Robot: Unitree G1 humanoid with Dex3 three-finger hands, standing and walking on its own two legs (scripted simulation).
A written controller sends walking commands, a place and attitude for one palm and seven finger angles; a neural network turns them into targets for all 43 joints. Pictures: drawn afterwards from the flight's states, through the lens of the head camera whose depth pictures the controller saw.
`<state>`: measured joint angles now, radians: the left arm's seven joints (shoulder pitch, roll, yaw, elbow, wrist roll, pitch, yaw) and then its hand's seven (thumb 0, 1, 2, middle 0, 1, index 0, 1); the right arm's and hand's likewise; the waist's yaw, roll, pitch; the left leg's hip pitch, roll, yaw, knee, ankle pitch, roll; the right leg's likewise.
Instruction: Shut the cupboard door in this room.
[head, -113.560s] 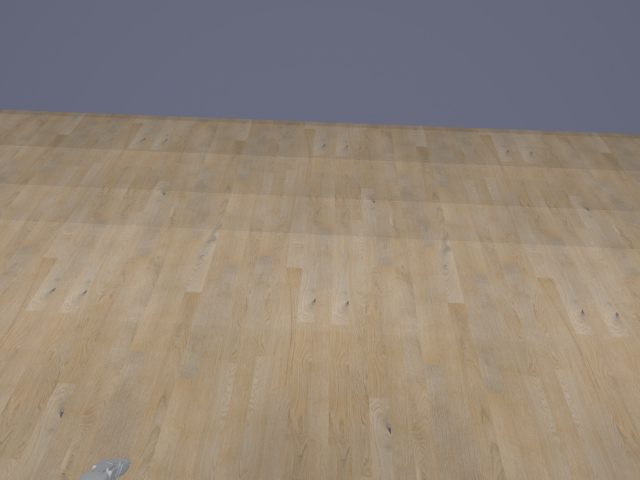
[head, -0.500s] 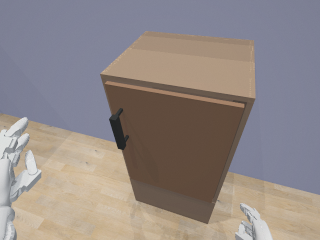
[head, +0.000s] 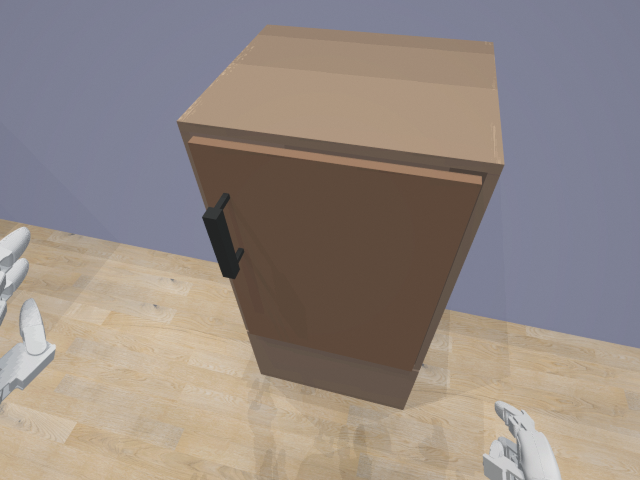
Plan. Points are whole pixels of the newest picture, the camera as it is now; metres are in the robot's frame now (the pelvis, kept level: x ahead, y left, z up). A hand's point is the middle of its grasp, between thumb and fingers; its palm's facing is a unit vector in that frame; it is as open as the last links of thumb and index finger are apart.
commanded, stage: step back with the hand held close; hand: left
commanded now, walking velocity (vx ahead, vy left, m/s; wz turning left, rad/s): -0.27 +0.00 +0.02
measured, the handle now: (227, 236) +0.50 +0.20 -0.02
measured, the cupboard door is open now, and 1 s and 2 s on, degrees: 0 0 0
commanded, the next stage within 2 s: stop stepping back and stand still in 1.38 s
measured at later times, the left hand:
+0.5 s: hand out of the picture +0.12 +0.28 +0.16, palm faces +0.47 -0.77 -0.42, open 7.4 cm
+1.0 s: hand out of the picture +0.06 +0.29 +0.17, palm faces +0.46 -0.78 -0.42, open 7.4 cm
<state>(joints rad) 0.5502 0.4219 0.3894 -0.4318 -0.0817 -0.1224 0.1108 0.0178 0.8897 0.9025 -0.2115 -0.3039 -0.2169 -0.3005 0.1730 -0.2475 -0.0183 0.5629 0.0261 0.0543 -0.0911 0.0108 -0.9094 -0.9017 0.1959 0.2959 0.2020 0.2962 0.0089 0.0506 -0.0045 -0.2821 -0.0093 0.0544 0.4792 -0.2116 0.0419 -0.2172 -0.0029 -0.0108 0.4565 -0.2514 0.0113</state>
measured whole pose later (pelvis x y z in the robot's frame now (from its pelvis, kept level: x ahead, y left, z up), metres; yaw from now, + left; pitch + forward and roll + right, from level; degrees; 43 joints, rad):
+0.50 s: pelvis -0.07 +0.01 -0.01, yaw +2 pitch +0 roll -3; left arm 0.55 0.40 0.42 -0.51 -0.04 -0.21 0.16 0.02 0.89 0.90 -0.21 -0.30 -0.22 -0.30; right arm 0.24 -0.22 0.00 0.60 0.00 -0.03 -0.09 0.01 -0.91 -0.90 0.20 0.30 0.20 0.30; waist 0.01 0.02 -0.01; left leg -0.44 0.00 0.03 0.61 -0.18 0.06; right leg -0.34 0.01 -0.03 0.53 -0.20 0.02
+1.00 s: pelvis -0.12 +0.02 -0.02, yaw +4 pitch +1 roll -3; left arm 0.55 0.45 0.43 -0.56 -0.04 -0.25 0.16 0.02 0.89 0.90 -0.21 -0.30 -0.22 -0.30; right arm 0.21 -0.21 -0.03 0.63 -0.01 -0.02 -0.07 0.01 -0.91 -0.90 0.20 0.30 0.20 0.30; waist -0.02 -0.01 -0.03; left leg -0.49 0.00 0.00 0.62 -0.17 0.02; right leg -0.36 0.04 0.04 0.56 -0.22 0.03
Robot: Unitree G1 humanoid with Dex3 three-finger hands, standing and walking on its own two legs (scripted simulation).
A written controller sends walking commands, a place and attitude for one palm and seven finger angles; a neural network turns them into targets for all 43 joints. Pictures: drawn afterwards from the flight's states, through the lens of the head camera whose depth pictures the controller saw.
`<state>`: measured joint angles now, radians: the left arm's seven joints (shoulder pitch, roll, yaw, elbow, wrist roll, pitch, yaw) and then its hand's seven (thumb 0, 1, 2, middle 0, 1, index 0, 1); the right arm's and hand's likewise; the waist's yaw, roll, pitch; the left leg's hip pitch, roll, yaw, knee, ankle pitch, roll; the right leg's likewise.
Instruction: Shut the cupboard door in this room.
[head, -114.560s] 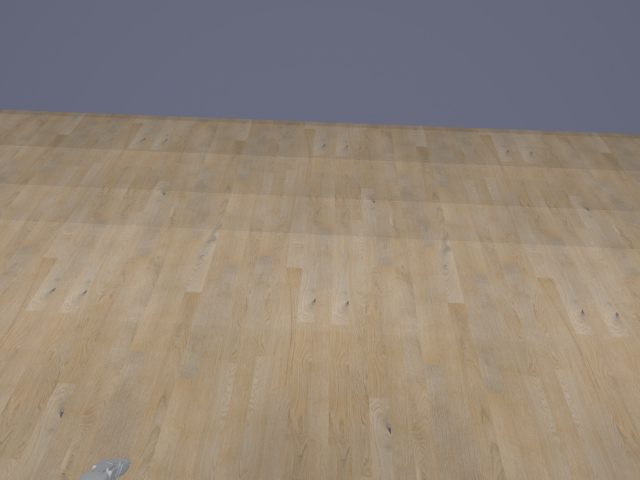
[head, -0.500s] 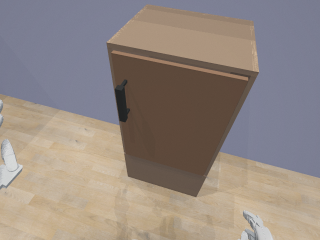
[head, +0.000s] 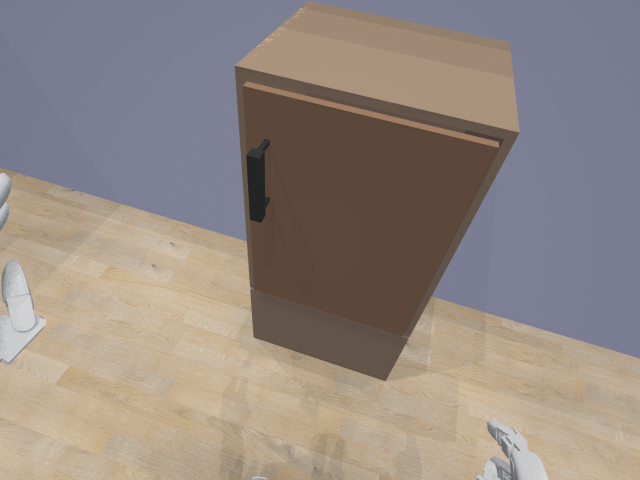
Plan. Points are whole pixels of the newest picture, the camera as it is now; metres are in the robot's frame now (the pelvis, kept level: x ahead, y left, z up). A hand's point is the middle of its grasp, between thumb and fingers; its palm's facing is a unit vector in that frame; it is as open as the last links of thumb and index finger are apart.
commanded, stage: step back with the hand held close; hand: left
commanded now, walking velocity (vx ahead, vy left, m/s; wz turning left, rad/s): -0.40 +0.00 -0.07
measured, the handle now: (261, 181) +0.63 +0.14 -0.01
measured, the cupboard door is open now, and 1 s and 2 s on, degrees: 0 0 0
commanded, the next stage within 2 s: stop stepping back and stand still in 0.38 s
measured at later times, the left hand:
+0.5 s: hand out of the picture +0.12 +0.24 +0.20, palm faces +0.25 -0.86 -0.44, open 7.4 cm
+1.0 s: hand out of the picture +0.00 +0.27 +0.20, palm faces +0.24 -0.84 -0.48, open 7.4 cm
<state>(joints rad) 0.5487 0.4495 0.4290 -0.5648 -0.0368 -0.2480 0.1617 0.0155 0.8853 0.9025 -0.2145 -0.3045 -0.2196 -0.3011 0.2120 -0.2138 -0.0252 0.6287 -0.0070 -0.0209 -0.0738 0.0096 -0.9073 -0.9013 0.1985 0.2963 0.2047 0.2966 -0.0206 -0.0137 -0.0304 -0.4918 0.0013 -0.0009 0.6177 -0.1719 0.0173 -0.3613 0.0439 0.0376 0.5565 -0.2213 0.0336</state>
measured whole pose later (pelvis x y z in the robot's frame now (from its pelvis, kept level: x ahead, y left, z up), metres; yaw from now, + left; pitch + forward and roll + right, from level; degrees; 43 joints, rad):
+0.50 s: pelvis -0.11 +0.02 +0.00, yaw -6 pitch -1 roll -6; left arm 0.56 0.51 0.44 -0.59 -0.08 -0.25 0.11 0.02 0.89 0.90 -0.21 -0.30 -0.22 -0.30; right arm 0.22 -0.19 0.01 0.66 -0.02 -0.06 -0.07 0.01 -0.91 -0.90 0.20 0.30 0.21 0.30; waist -0.04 0.03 -0.04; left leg -0.54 0.06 -0.01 0.45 0.06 0.02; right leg -0.11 0.08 -0.01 0.51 -0.39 0.02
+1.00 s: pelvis -0.22 +0.05 +0.01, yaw -8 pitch +0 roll -1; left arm 0.63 0.49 0.44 -0.64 -0.05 -0.17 0.13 0.02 0.89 0.90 -0.21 -0.30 -0.21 -0.30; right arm 0.23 -0.10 0.05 0.60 -0.03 -0.11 -0.03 0.01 -0.90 -0.90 0.20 0.30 0.21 0.30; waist -0.03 -0.06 -0.05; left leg -0.49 -0.02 0.02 0.60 -0.32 -0.03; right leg -0.17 0.10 -0.05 0.43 -0.37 -0.09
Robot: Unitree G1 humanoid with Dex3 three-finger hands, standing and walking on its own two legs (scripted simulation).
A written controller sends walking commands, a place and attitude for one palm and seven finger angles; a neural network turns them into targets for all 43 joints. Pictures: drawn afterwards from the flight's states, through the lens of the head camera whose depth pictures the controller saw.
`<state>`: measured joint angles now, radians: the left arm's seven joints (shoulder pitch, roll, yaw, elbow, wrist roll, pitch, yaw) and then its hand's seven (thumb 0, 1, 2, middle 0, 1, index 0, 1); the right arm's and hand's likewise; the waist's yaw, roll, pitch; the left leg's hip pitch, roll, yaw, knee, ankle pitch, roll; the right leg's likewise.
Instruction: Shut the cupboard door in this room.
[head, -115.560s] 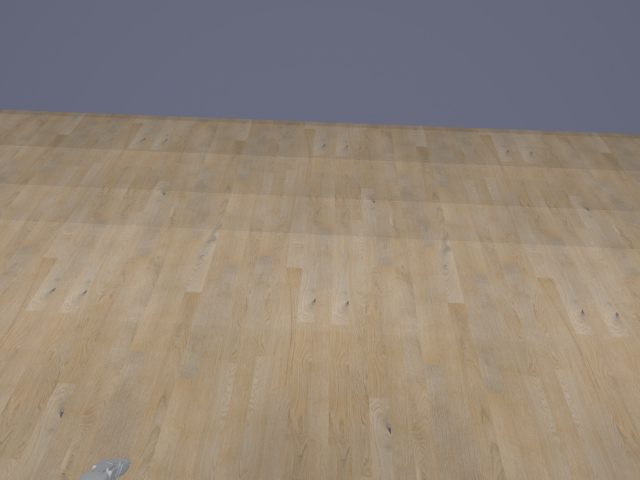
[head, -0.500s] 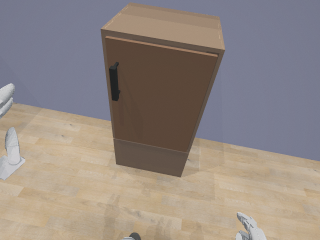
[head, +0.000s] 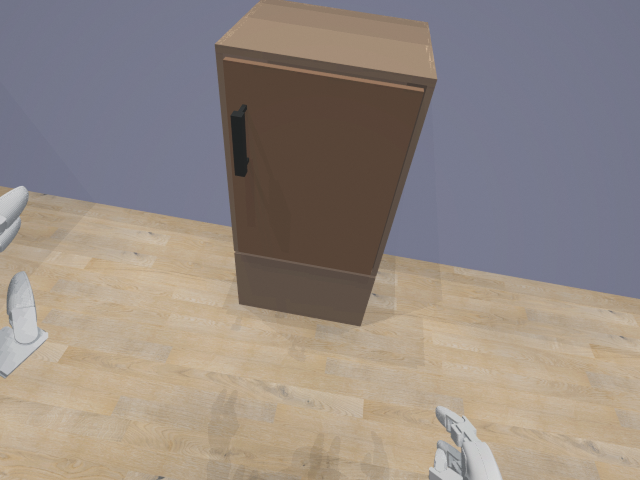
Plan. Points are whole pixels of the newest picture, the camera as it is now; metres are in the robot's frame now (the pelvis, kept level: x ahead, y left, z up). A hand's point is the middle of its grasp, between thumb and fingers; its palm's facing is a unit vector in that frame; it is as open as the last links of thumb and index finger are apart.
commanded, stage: stop stepping back and stand still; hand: left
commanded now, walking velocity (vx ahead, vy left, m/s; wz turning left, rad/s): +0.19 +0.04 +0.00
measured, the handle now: (242, 140) +0.83 +0.21 -0.02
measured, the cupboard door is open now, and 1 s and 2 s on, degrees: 0 0 0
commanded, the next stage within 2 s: let the arm hang, fingers relaxed in 0.80 s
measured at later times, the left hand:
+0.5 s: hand out of the picture +0.20 +0.32 +0.18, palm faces +0.46 -0.73 -0.51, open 7.4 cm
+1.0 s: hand (19, 380) +0.21 +0.34 +0.04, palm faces +0.24 -0.84 -0.49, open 7.4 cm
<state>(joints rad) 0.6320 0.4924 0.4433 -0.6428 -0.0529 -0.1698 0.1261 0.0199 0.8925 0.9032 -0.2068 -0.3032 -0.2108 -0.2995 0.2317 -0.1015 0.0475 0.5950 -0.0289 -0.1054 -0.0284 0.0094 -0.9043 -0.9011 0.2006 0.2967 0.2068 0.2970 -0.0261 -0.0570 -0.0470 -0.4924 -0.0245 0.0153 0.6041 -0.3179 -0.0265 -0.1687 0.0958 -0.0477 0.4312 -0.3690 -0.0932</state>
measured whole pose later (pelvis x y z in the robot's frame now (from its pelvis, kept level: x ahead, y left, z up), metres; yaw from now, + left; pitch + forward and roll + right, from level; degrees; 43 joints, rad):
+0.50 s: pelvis +0.01 +0.04 -0.01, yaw +4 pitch -1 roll -1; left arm 0.57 0.47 0.48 -0.55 -0.05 -0.21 0.15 0.02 0.89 0.90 -0.21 -0.30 -0.21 -0.30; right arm 0.25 -0.15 0.02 0.63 0.00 -0.12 -0.05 0.01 -0.91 -0.90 0.20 0.30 0.20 0.30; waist -0.03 -0.01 0.03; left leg -0.32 0.11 0.05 0.61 -0.28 -0.04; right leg -0.25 0.05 -0.07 0.56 -0.29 -0.05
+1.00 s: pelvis +0.01 +0.07 +0.00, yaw +4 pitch +2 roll -1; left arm 0.35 0.39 0.19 0.03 0.01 -0.08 0.03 0.01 0.90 0.90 -0.20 -0.30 -0.21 -0.30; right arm 0.13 -0.30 -0.02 0.73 0.00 -0.07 0.00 0.01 -0.91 -0.90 0.20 0.30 0.20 0.30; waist 0.02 0.07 -0.03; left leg -0.33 0.02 0.02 0.57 -0.27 0.01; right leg -0.28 0.00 -0.05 0.53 -0.28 -0.01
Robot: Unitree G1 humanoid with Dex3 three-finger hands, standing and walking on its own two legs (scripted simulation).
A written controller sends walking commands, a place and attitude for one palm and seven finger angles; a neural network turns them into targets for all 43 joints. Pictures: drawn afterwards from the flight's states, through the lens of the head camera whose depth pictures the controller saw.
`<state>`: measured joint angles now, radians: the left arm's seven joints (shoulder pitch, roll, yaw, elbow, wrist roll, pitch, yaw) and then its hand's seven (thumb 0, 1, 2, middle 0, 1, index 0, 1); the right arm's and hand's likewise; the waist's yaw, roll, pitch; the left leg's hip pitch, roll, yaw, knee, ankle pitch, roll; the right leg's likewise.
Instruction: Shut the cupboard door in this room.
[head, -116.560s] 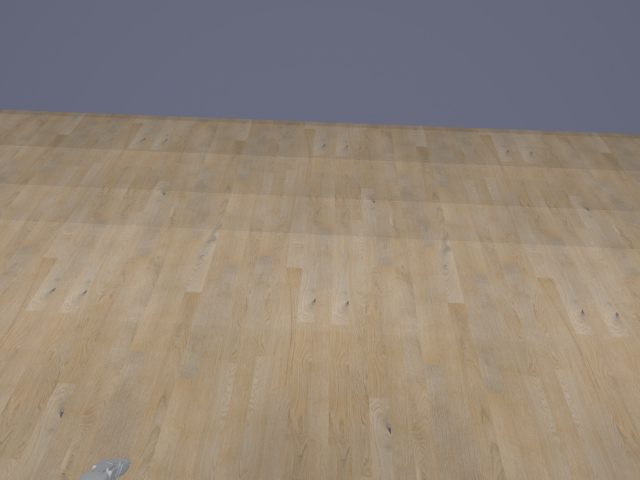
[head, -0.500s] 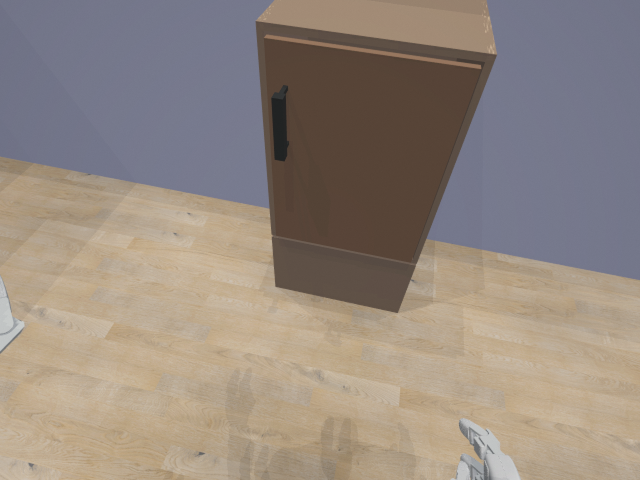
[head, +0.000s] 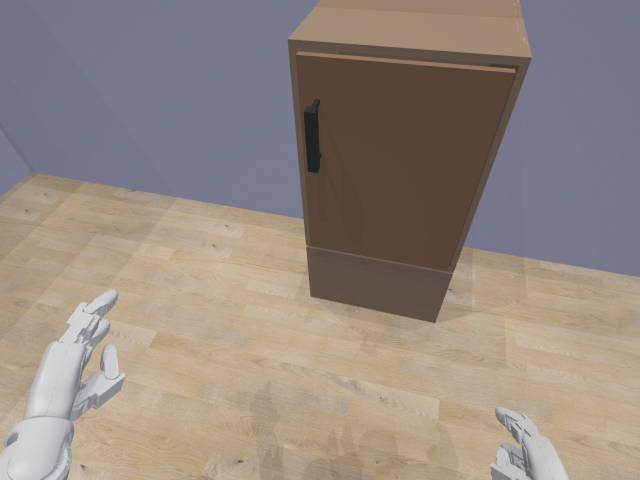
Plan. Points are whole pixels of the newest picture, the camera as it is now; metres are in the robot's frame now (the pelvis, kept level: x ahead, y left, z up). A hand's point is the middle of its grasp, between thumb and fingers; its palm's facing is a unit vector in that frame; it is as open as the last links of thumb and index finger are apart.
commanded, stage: let the arm hang, fingers relaxed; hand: left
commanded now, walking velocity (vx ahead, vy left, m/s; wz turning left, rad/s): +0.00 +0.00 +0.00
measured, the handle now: (315, 136) +0.82 +0.08 -0.02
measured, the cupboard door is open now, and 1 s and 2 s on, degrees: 0 0 0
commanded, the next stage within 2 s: look to check the result in 1.00 s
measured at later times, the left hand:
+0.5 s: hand out of the picture -0.11 +0.19 -0.16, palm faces +0.04 -0.98 -0.21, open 7.3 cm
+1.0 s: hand out of the picture -0.03 +0.16 -0.17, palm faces +0.04 -0.99 -0.16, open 7.3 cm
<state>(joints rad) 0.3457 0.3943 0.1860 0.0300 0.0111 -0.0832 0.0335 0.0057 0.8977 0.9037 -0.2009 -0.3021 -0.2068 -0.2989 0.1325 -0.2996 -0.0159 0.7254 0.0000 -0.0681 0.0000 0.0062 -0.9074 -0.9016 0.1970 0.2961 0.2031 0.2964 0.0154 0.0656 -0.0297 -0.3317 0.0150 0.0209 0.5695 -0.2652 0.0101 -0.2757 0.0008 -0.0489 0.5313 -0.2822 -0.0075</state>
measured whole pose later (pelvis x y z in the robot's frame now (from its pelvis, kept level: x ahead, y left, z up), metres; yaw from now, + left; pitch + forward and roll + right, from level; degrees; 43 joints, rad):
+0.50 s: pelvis -0.03 +0.01 +0.01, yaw +0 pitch -1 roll -1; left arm 0.41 0.18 0.02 1.14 0.02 0.03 0.02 0.01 0.93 0.90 -0.20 -0.30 -0.20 -0.30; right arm 0.36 -0.13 0.00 1.11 -0.02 0.04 -0.03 0.01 -0.91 -0.90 0.20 0.30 0.20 0.30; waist 0.00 0.01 0.05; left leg -0.26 -0.01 0.03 0.45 -0.17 0.03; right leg -0.21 -0.02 -0.04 0.43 -0.20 0.00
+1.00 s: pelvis -0.02 +0.00 +0.01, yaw +0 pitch -2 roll +0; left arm 0.31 0.12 0.02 1.11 0.02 0.00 0.02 0.01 0.92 0.90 -0.20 -0.30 -0.20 -0.30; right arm 0.32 -0.12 -0.01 1.10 -0.02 0.01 -0.03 0.00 -0.91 -0.90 0.19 0.30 0.20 0.30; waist -0.01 -0.01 0.02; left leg -0.24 -0.01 0.04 0.44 -0.17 0.02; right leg -0.21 -0.02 -0.03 0.44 -0.21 0.00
